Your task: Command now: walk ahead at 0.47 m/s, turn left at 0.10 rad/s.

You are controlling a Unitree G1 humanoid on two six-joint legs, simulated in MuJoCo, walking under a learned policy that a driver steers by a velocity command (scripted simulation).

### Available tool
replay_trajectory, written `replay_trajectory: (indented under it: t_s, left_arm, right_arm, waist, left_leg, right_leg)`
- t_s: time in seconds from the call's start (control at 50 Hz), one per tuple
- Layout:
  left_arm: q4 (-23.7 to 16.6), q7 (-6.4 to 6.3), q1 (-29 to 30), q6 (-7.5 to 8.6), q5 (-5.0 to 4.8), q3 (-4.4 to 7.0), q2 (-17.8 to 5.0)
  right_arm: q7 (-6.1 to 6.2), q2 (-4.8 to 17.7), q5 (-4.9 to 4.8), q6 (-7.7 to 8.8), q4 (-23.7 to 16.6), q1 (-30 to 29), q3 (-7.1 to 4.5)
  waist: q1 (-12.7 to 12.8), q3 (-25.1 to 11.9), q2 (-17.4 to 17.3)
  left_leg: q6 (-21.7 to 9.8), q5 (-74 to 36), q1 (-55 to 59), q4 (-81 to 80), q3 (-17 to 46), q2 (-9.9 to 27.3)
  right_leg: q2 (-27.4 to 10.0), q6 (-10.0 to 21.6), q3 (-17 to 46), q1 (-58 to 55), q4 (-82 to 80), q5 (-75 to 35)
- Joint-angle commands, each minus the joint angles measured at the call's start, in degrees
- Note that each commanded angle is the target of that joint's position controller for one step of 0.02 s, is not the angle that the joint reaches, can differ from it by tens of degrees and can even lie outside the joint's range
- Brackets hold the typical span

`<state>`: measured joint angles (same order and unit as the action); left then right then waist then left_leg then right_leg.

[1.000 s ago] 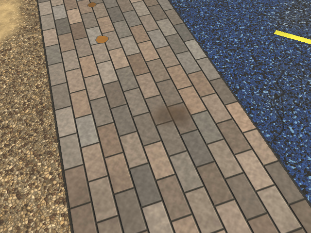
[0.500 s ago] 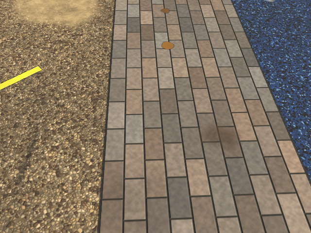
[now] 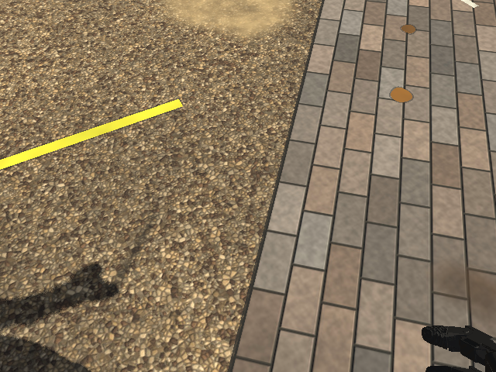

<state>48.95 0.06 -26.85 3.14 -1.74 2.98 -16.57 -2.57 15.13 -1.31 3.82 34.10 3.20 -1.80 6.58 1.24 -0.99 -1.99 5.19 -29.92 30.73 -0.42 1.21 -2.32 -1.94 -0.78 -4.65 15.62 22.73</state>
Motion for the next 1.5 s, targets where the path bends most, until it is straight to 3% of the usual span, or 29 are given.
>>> replay_trajectory:
  t_s: [0.02, 0.04, 0.06, 0.08, 0.1, 0.12, 0.14, 0.18, 0.22, 0.28, 0.36, 0.42, 0.44, 0.46, 0.48, 0.5, 0.52, 0.54, 0.56, 0.6, 0.7, 0.82, 1.06, 1.5]
  left_arm:
    - [-3.66, -0.58, 3.2, 0.3, 0.43, 1.75, -9.73]
    - [-6.44, -0.45, -0.6, 0.98, 2.01, -0.36, -3.61]
    - [-5.65, -0.4, -1.68, 2.08, 1.43, -0.79, -3.07]
    - [-6.29, -0.2, 2.56, 2.45, -0.12, 0.93, -8.82]
    - [-7.11, -0.18, 6.26, 2.41, -0.37, 0.91, -8.91]
    - [-7.03, -0.4, 7.77, 2.01, 0.62, 0.8, -8.05]
    - [-6.85, -0.55, 7.51, 1.26, 1.25, 1.06, -7.62]
    - [-5.62, -0.59, 5.02, -0.19, 1.44, 0.58, -5.05]
    - [-5.92, -0.92, 5.6, -0.88, 1.89, 0.37, -4.1]
    - [-7.41, -0.81, 11.07, -0.93, 2.45, -0.48, -2.47]
    - [-8.88, -0.35, 16.61, -1.03, 2.05, -0.21, -4.04]
    - [-9.47, -0.23, 17.37, -1.1, 2.59, 0.3, -5.03]
    - [-9.11, -0.32, 16.34, -1.0, 2.94, 0.56, -5.54]
    - [-9.33, -0.81, 16.09, -0.91, 3.21, 1.12, -8.24]
    - [-10.1, -1.31, 17.57, -1.39, 3.19, 1.5, -10.57]
    - [-9.9, -1.25, 18.43, -2.07, 2.89, 0.45, -5.64]
    - [-9.89, -0.78, 19.82, -2.5, 2.26, -0.09, -3.37]
    - [-10.12, -0.34, 21.53, -2.7, 2.1, -0.18, -3.14]
    - [-10.3, 0.06, 22.2, -2.58, 2.16, -0.14, -3.6]
    - [-9.51, 0.44, 22.01, -1.87, 2.24, 0.25, -4.83]
    - [-7.12, 0.12, 21.55, -1.34, 2.16, 0.22, -4.03]
    - [-4.44, -0.26, 23.27, -2.08, 2.0, 0.4, -3.76]
    - [1.38, -1.69, 23.96, -3.29, 1.85, 0.72, -3.24]
    - [8.99, -2.2, 22.35, -3.89, 1.58, 0.29, -1.76]
  right_arm:
    - [0.98, 11.0, 0.17, 0.47, 0.39, 15.5, -4.88]
    - [1.67, 17.41, 2.15, 0.09, 1.05, 22.95, -6.0]
    - [1.51, 15.39, 1.76, -0.11, 1.67, 23.36, -5.24]
    - [1.38, 11.71, 1.65, -0.04, 1.41, 18.87, -3.89]
    - [1.35, 9.65, 1.4, -0.03, 1.3, 15.09, -3.21]
    - [1.03, 7.74, 1.33, 0.11, 1.54, 11.84, -2.58]
    - [0.86, 6.6, 1.46, 0.35, 1.53, 9.32, -2.29]
    - [0.87, 6.66, 1.94, 1.07, 2.45, 7.12, -2.36]
    - [1.24, 7.1, 2.15, 1.55, 3.89, 5.8, -2.39]
    - [2.06, 7.58, 2.11, 0.92, 5.69, 5.35, -2.34]
    - [2.23, 8.9, 1.89, -0.22, 8.87, 8.32, -2.38]
    - [2.19, 8.66, 0.97, -1.09, 10.47, 7.42, -2.11]
    - [2.26, 7.44, 0.66, -1.22, 11.08, 7.95, -1.67]
    - [2.35, 5.73, 1.71, -0.97, 11.66, 10.77, -1.07]
    - [2.21, 4.8, 2.87, -0.59, 13.09, 18.25, -0.81]
    - [2.72, 3.44, 2.62, -1.02, 13.98, 18.36, -0.23]
    - [3.08, 4.74, 2.34, -1.97, 13.56, 15.24, -0.34]
    - [3.45, 5.67, 2.01, -2.93, 13.63, 13.46, -0.64]
    - [3.66, 6.52, 1.92, -3.81, 13.9, 12.48, -0.89]
    - [3.92, 6.92, 2.06, -4.81, 14.26, 12.52, -1.03]
    - [4.35, 6.33, 1.64, -5.02, 16.67, 12.57, -1.15]
    - [4.74, 5.49, 1.63, -5.69, 19.69, 12.67, -1.22]
    - [4.99, 4.12, 1.76, -4.18, 24.63, 14.18, -0.55]
    - [5.14, 0.54, 1.78, -2.89, 28.47, 19.91, 0.59]
  waist:
    - [-13.74, -9.31, 5.85]
    - [-13.63, -20.06, -7.71]
    - [-12.61, -26.02, -15.59]
    - [-12.36, -16.96, -10.08]
    - [-10.79, -10.92, -7.07]
    - [-8.85, -7.24, -3.03]
    - [-6.88, -5.71, -3.41]
    - [-4.49, -5.38, -4.16]
    - [-3.3, -4.54, -4.0]
    - [-4.55, -4.37, -4.07]
    - [-6.85, -4.64, -3.06]
    - [-5.78, -4.14, -2.65]
    - [-5.01, -4.45, -1.57]
    - [-6.2, -6.07, 2.2]
    - [-10.59, -9.61, 8.27]
    - [-9.61, -11.67, 10.34]
    - [-8.71, -9.72, 8.8]
    - [-8.39, -7.65, 6.98]
    - [-7.9, -5.73, 5.86]
    - [-7.9, -5.36, 5.2]
    - [-7.38, -6.98, 2.7]
    - [-7.61, -4.23, 1.33]
    - [-7.12, -0.47, 1.32]
    - [-6.76, 1.22, 0.78]
  left_leg:
    - [-4.78, 0.31, 30.66, -1.6, -0.39, -0.54]
    - [-12.17, 0.66, 53.34, -0.99, 23.21, 16.52]
    - [-17.25, 0.25, 53.93, -10.99, 42.36, 22.95]
    - [-15.07, -5.27, 46.49, -11.23, 34.15, 20.81]
    - [-13.73, -14.75, 38.8, -10.52, 24.58, 18.34]
    - [-12.48, -22.2, 31.79, -11.2, 18.19, 15.11]
    - [-11.45, -25.29, 26.7, -12.61, 14.0, 12.94]
    - [-11.94, -30.62, 20.13, -15.6, 10.03, 11.5]
    - [-12.46, -34.72, 17.12, -16.72, 6.5, 10.74]
    - [-10.93, -33.98, 16.64, -16.45, 2.43, 8.62]
    - [-10.43, -28.56, 19.92, -15.13, 4.11, 10.06]
    - [-8.95, -21.27, 21.02, -10.55, 5.83, 10.05]
    - [-6.89, -16.49, 20.32, -7.99, 5.72, 8.06]
    - [-3.77, -10.03, 18.77, -4.69, 4.31, 4.63]
    - [-0.91, 4.53, 13.85, -2.74, 2.89, 0.86]
    - [1.29, 12.28, 13.24, -2.98, 1.7, -0.01]
    - [1.94, 12.66, 14.56, -4.87, 1.79, 0.15]
    - [1.82, 11.48, 15.15, -5.74, 1.54, 0.04]
    - [1.44, 10.15, 15.32, -6.23, 1.63, -0.07]
    - [1.09, 6.79, 17.4, -6.58, 2.15, 0.45]
    - [1.33, -0.83, 19.89, -5.77, 2.38, 1.17]
    - [1.34, 2.56, 19.74, -6.71, 1.97, 1.03]
    - [1.09, 9.6, 16.03, -9.09, 1.51, 1.08]
    - [1.11, 11.73, 14.07, -10.24, 0.6, 0.69]
  right_leg:
    - [-8.01, 6.87, 1.17, 13.48, 20.2, -44.1]
    - [-1.09, 2.58, -1.3, 33.48, 43.8, -20.79]
    - [4.53, 1.18, 5.52, 41.17, 55.31, 10.0]
    - [1.04, 1.27, 7.18, 45.02, 59.61, 8.46]
    - [-1.32, 1.47, 5.1, 44.91, 58.85, 5.15]
    - [-3.05, 1.09, 4.18, 43.08, 55.33, 2.33]
    - [-4.44, 0.84, 4.23, 39.87, 51.83, 0.06]
    - [-4.0, -0.38, 3.37, 33.55, 48.94, -3.59]
    - [-3.36, -1.42, 2.99, 31.95, 43.18, -6.92]
    - [-3.07, -1.3, 2.55, 29.35, 30.56, -15.41]
    - [-1.74, -0.25, 3.11, 26.72, 21.7, -19.81]
    - [-0.59, 2.06, 2.61, 23.21, 14.75, -18.79]
    - [-0.42, 3.25, 2.64, 18.89, 9.41, -25.11]
    - [-4.49, 4.58, 6.75, 12.99, 8.41, -43.24]
    - [-9.78, 8.9, 11.26, 4.64, 12.22, -52.64]
    - [-10.87, 12.24, 13.31, 4.59, 12.15, -46.0]
    - [-9.14, 11.74, 13.38, 8.24, 10.97, -37.15]
    - [-6.97, 10.14, 11.51, 11.12, 10.74, -31.49]
    - [-5.27, 8.83, 9.74, 13.0, 11.17, -29.5]
    - [-4.18, 7.7, 8.47, 14.3, 11.68, -30.29]
    - [-3.05, 7.83, 6.7, 11.95, 14.14, -38.04]
    - [-2.16, 7.69, 6.06, 13.57, 12.89, -31.03]
    - [-0.41, 6.07, 4.96, 13.32, 10.83, -20.11]
    - [0.48, 5.84, 4.81, 13.46, 9.84, -17.52]
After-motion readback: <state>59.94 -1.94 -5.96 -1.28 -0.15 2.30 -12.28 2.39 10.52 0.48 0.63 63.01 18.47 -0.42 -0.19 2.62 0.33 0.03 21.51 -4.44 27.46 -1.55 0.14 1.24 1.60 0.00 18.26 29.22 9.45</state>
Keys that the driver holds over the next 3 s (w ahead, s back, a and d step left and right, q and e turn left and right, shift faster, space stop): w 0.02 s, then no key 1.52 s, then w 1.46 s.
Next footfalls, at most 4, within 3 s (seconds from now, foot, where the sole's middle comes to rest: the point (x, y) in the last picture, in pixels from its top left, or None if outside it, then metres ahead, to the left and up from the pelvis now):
0.02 left None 0.17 0.12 -0.77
0.44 right None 0.31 -0.10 -0.77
2.30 left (248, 288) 0.68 0.12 -0.77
2.88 right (331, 206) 1.00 -0.11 -0.77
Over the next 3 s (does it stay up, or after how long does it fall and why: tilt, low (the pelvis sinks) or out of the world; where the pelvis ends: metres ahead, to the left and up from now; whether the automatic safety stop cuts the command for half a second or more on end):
stays up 0.89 -0.02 0.01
